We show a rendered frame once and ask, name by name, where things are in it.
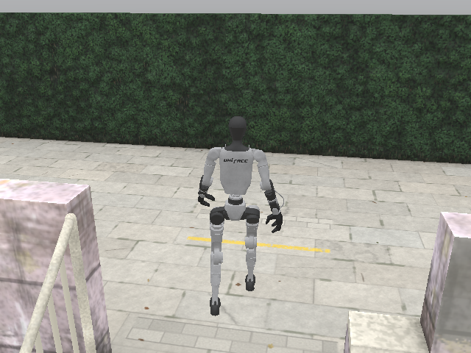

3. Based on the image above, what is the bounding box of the robot right hand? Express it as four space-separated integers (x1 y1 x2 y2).
266 212 283 233

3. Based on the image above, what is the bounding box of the robot right forearm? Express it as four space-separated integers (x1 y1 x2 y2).
264 180 281 215

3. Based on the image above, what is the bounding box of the right robot upper arm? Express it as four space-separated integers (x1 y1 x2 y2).
252 149 272 190

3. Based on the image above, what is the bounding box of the robot left forearm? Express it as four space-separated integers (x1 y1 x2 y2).
198 175 210 198

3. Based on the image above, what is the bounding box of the left robot shin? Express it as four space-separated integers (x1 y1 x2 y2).
210 252 221 305

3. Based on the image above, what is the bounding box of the robot left hand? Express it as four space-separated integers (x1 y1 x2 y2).
198 194 215 207

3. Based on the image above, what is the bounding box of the left robot upper arm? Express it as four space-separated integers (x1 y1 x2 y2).
202 147 222 187

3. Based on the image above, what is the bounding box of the right robot foot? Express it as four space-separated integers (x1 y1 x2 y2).
245 274 255 291

